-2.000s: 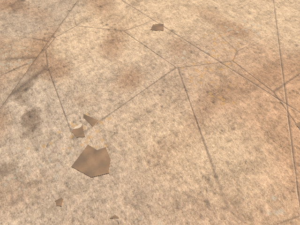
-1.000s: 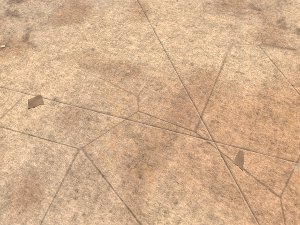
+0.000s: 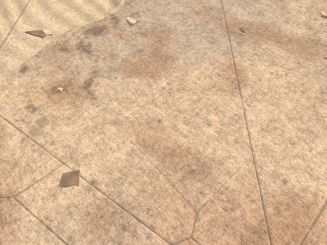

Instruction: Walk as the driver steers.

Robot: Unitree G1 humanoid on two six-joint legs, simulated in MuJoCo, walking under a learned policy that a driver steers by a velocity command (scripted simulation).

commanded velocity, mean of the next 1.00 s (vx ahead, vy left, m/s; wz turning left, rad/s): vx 0.50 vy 0.00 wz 0.13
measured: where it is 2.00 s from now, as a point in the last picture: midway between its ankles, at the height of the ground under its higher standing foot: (177, 123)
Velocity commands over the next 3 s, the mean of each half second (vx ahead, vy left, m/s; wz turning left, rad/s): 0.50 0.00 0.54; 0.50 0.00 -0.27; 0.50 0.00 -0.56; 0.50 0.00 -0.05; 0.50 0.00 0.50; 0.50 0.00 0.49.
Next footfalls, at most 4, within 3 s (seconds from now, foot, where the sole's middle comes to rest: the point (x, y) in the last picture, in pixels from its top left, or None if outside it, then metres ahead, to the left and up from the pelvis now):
0.26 left None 0.30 0.16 -0.78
0.80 right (180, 208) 0.65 0.01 -0.78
1.28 left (137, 154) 0.92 0.22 -0.78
1.78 right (204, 123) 1.12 -0.11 -0.78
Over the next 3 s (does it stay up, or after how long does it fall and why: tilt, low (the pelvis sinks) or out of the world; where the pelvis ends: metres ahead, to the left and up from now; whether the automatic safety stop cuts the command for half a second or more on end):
stays up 1.67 0.00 0.00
